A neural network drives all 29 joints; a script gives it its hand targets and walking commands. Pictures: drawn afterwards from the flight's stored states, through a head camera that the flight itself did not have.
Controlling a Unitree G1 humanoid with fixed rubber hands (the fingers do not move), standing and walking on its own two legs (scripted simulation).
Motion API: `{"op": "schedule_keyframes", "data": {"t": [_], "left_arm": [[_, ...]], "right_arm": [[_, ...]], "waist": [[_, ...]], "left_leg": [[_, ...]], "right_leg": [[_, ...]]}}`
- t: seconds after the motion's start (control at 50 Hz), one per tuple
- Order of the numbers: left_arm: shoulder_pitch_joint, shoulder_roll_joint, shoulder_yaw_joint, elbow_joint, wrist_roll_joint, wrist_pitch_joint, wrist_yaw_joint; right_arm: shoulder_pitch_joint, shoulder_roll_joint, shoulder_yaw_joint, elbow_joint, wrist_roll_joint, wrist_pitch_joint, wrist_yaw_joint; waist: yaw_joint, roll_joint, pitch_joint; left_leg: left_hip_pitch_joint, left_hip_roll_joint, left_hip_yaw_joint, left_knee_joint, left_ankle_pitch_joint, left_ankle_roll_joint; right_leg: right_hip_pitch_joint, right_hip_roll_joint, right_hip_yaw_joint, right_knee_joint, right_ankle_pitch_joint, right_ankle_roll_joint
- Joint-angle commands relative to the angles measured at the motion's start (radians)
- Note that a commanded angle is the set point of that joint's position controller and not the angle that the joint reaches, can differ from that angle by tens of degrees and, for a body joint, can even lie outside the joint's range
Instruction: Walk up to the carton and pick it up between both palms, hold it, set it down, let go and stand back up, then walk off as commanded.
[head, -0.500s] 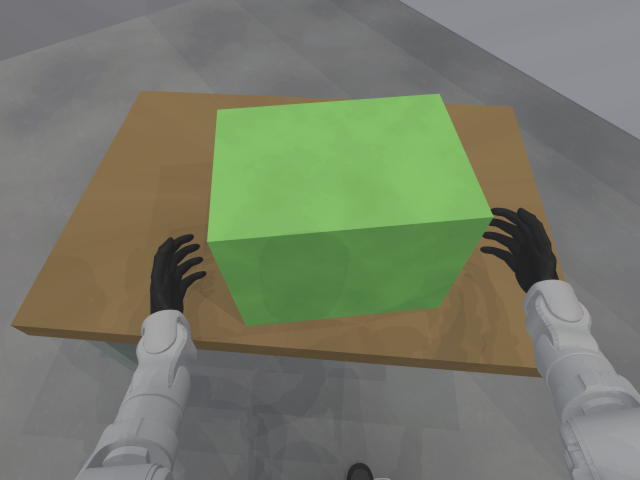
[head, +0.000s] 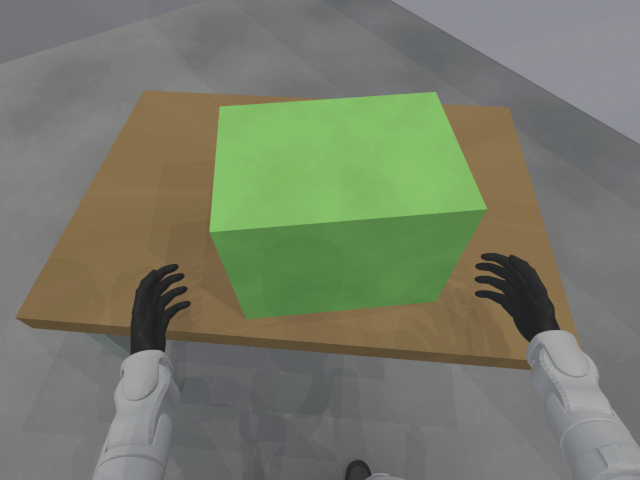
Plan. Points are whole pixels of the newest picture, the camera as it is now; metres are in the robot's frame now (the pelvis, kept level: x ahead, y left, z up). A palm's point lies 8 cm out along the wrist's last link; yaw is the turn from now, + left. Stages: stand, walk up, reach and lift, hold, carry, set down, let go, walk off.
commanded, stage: set down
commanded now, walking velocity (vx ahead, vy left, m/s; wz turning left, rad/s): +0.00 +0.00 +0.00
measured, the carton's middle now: (335, 211) +0.47 -0.01 +0.00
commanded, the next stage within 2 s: none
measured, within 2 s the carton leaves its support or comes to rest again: neither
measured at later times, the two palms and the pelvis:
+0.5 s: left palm (137, 389) +0.21 +0.22 +0.00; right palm (553, 381) +0.23 -0.27 -0.01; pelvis +0.00 +0.00 +0.00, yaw +0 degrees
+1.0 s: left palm (143, 409) +0.20 +0.22 -0.02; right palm (556, 401) +0.20 -0.27 -0.02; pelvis +0.01 +0.01 +0.00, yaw +0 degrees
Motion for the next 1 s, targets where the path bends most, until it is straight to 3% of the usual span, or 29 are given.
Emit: {"op": "schedule_keyframes", "data": {"t": [0.0, 0.04, 0.06, 0.08, 0.1, 0.12, 0.14, 0.18, 0.2, 0.22, 0.24, 0.26, 0.28, 0.3, 0.34, 0.38, 0.4, 0.44, 0.46, 0.5, 0.52, 0.6, 0.64, 0.66, 0.74, 0.82, 0.88, 0.9, 0.98], "left_arm": [[-0.232, 0.177, -0.115, -0.259, -0.024, -0.057, 0.025], [-0.022, 0.141, -0.129, -0.325, 0.004, -0.056, 0.032], [-0.152, 0.178, -0.100, -0.237, -0.005, -0.054, 0.025], [-0.120, 0.150, -0.134, -0.268, -0.007, -0.044, 0.029], [0.012, 0.132, -0.128, -0.226, 0.014, -0.038, 0.020], [-0.128, 0.145, -0.115, -0.248, 0.001, -0.031, 0.021], [-0.058, 0.151, -0.101, -0.284, 0.011, -0.043, 0.036], [0.107, 0.114, -0.126, -0.262, 0.033, -0.024, 0.003], [-0.128, 0.165, -0.113, -0.266, 0.002, -0.028, 0.017], [-0.046, 0.133, -0.129, -0.325, 0.007, -0.021, 0.028], [-0.062, 0.150, -0.120, -0.365, 0.014, -0.036, 0.043], [0.078, 0.109, -0.157, -0.349, 0.003, -0.033, 0.038], [-0.057, 0.139, -0.136, -0.325, 0.005, -0.036, 0.042], [0.128, 0.096, -0.166, -0.293, 0.023, -0.025, 0.024], [0.119, 0.114, -0.169, -0.396, 0.018, -0.021, 0.039], [0.129, 0.120, -0.148, -0.420, 0.003, -0.042, 0.032], [0.296, 0.111, -0.156, -0.417, 0.032, -0.044, 0.023], [0.161, 0.144, -0.149, -0.482, 0.005, -0.045, 0.032], [0.243, 0.108, -0.158, -0.412, 0.027, -0.026, 0.026], [0.143, 0.112, -0.173, -0.502, 0.017, -0.034, 0.045], [0.233, 0.104, -0.169, -0.516, 0.006, -0.034, 0.051], [0.260, 0.057, -0.219, -0.451, 0.051, -0.005, 0.050], [0.289, 0.077, -0.208, -0.511, 0.033, -0.006, 0.048], [0.295, 0.073, -0.210, -0.487, 0.048, 0.010, 0.038], [0.308, 0.047, -0.177, -0.441, 0.081, 0.032, 0.042], [0.304, 0.085, -0.162, -0.495, 0.068, 0.044, 0.034], [0.380, 0.067, -0.169, -0.383, 0.075, 0.070, -0.008], [0.341, 0.073, -0.169, -0.353, 0.108, 0.079, -0.002], [0.293, 0.079, -0.168, -0.496, 0.055, 0.072, 0.009]], "right_arm": [[-0.204, -0.303, -0.259, -0.222, -0.025, -0.062, 0.033], [-0.023, -0.280, -0.247, -0.261, -0.011, -0.085, 0.038], [-0.149, -0.265, -0.227, -0.255, -0.017, -0.069, 0.035], [-0.097, -0.269, -0.235, -0.232, -0.009, -0.065, 0.038], [0.049, -0.244, -0.186, -0.233, -0.004, -0.054, 0.037], [-0.095, -0.277, -0.242, -0.231, -0.019, -0.047, 0.040], [-0.018, -0.261, -0.218, -0.267, -0.014, -0.054, 0.048], [0.122, -0.234, -0.199, -0.284, -0.003, -0.067, 0.039], [-0.087, -0.243, -0.242, -0.309, -0.033, -0.060, 0.044], [0.013, -0.276, -0.286, -0.299, -0.047, -0.058, 0.050], [0.014, -0.243, -0.268, -0.339, -0.043, -0.070, 0.053], [0.123, -0.254, -0.281, -0.326, -0.044, -0.070, 0.061], [-0.007, -0.231, -0.285, -0.338, -0.045, -0.065, 0.057], [0.192, -0.217, -0.256, -0.295, -0.047, -0.053, 0.056], [0.193, -0.248, -0.252, -0.293, -0.029, -0.053, 0.061], [0.175, -0.254, -0.266, -0.411, -0.047, -0.076, 0.062], [0.337, -0.248, -0.254, -0.385, -0.040, -0.084, 0.060], [0.221, -0.246, -0.277, -0.441, -0.036, -0.091, 0.049], [0.303, -0.214, -0.254, -0.355, -0.033, -0.076, 0.056], [0.233, -0.221, -0.288, -0.470, -0.049, -0.080, 0.059], [0.311, -0.228, -0.292, -0.494, -0.058, -0.071, 0.057], [0.323, -0.225, -0.292, -0.369, -0.068, -0.041, 0.072], [0.353, -0.234, -0.300, -0.422, -0.065, -0.047, 0.069], [0.365, -0.207, -0.295, -0.413, -0.056, -0.045, 0.063], [0.373, -0.214, -0.278, -0.387, -0.073, -0.019, 0.074], [0.394, -0.176, -0.281, -0.393, -0.106, -0.021, 0.053], [0.439, -0.148, -0.273, -0.343, -0.133, -0.017, 0.027], [0.403, -0.158, -0.288, -0.287, -0.144, 0.002, 0.042], [0.378, -0.150, -0.297, -0.398, -0.142, -0.011, 0.035]], "waist": [[-0.023, -0.142, -0.384], [-0.036, -0.122, -0.365], [-0.006, -0.150, -0.353], [-0.048, -0.148, -0.302], [-0.030, -0.171, -0.284], [-0.025, -0.153, -0.286], [0.002, -0.154, -0.281], [-0.039, -0.190, -0.249], [-0.011, -0.165, -0.243], [-0.036, -0.158, -0.238], [-0.011, -0.110, -0.290], [-0.046, -0.153, -0.249], [-0.017, -0.119, -0.299], [-0.058, -0.162, -0.204], [-0.042, -0.121, -0.241], [-0.022, -0.164, -0.296], [-0.047, -0.187, -0.224], [-0.034, -0.164, -0.281], [-0.052, -0.156, -0.219], [-0.023, -0.141, -0.224], [-0.020, -0.181, -0.201], [-0.043, -0.137, -0.134], [-0.046, -0.110, -0.171], [-0.052, -0.148, -0.158], [-0.018, -0.102, -0.119], [-0.033, -0.155, -0.144], [-0.051, -0.204, -0.099], [-0.052, -0.156, -0.087], [-0.032, -0.172, -0.098]], "left_leg": [[0.005, -0.020, 0.063, -0.072, 0.042, 0.000], [0.045, -0.027, 0.054, -0.082, 0.118, 0.000], [-0.005, -0.036, 0.070, -0.071, 0.073, 0.012], [0.028, -0.024, 0.050, -0.083, 0.016, 0.018], [0.031, -0.041, 0.060, -0.091, 0.061, 0.022], [-0.031, -0.035, 0.052, -0.105, -0.027, 0.020], [-0.021, -0.030, 0.047, -0.106, 0.010, 0.019], [0.038, -0.040, 0.055, -0.081, 0.075, 0.024], [-0.048, -0.036, 0.056, -0.100, -0.065, 0.023], [-0.002, -0.024, 0.039, -0.108, -0.052, 0.021], [0.011, -0.024, 0.046, -0.096, -0.042, 0.022], [0.036, -0.022, 0.038, -0.091, -0.019, 0.022], [-0.001, -0.023, 0.046, -0.100, -0.053, 0.023], [0.035, -0.024, 0.042, -0.107, -0.023, 0.027], [0.062, -0.009, 0.024, -0.121, -0.060, 0.024], [-0.011, -0.025, 0.049, -0.096, 0.010, 0.014], [0.047, -0.021, 0.047, -0.096, 0.052, 0.020], [-0.008, -0.033, 0.062, -0.092, 0.015, 0.018], [0.015, -0.025, 0.049, -0.119, -0.023, 0.024], [-0.008, -0.009, 0.032, -0.121, -0.104, 0.023], [-0.005, -0.019, 0.043, -0.118, -0.054, 0.022], [0.008, 0.007, 0.005, -0.145, -0.142, 0.029], [0.021, 0.006, 0.033, -0.125, -0.070, 0.027], [0.026, 0.009, 0.021, -0.126, -0.106, 0.035], [0.000, 0.009, 0.016, -0.158, -0.136, 0.032], [0.019, -0.012, 0.052, -0.119, -0.024, 0.035], [0.019, -0.019, 0.050, -0.131, -0.023, 0.047], [0.027, -0.012, 0.046, -0.149, -0.079, 0.045], [0.020, -0.010, 0.053, -0.124, -0.056, 0.043]], "right_leg": [[0.605, -0.021, 0.112, -0.011, -0.018, -0.003], [0.664, -0.028, 0.117, -0.007, 0.088, -0.005], [0.609, -0.032, 0.111, -0.011, 0.027, 0.000], [0.599, -0.034, 0.119, -0.024, -0.034, 0.002], [0.652, -0.028, 0.126, -0.029, 0.016, -0.002], [0.602, -0.026, 0.122, -0.025, -0.101, -0.007], [0.635, -0.030, 0.126, -0.020, -0.063, -0.008], [0.670, -0.044, 0.154, -0.056, 0.015, -0.006], [0.585, -0.050, 0.143, -0.043, -0.183, -0.004], [0.588, -0.042, 0.136, -0.045, -0.180, -0.002], [0.576, -0.038, 0.133, -0.031, -0.141, -0.010], [0.582, -0.038, 0.133, -0.050, -0.135, -0.018], [0.562, -0.043, 0.138, -0.037, -0.166, -0.014], [0.580, -0.043, 0.136, -0.069, -0.114, -0.017], [0.564, -0.031, 0.126, -0.037, -0.135, -0.020], [0.618, -0.052, 0.167, -0.037, -0.103, -0.024], [0.640, -0.047, 0.153, -0.054, -0.029, -0.013], [0.622, -0.049, 0.159, -0.026, -0.063, -0.015], [0.618, -0.056, 0.165, -0.049, -0.096, -0.019], [0.574, -0.045, 0.174, -0.039, -0.259, -0.019], [0.568, -0.043, 0.163, -0.052, -0.221, -0.023], [0.536, -0.038, 0.155, -0.052, -0.244, -0.028], [0.566, -0.045, 0.154, -0.042, -0.190, -0.030], [0.558, -0.049, 0.169, -0.053, -0.215, -0.028], [0.575, -0.043, 0.154, -0.046, -0.241, -0.030], [0.608, -0.065, 0.173, -0.062, -0.154, -0.021], [0.638, -0.074, 0.175, -0.058, -0.062, -0.019], [0.594, -0.062, 0.154, -0.063, -0.149, -0.024], [0.600, -0.064, 0.162, -0.063, -0.208, -0.010]]}}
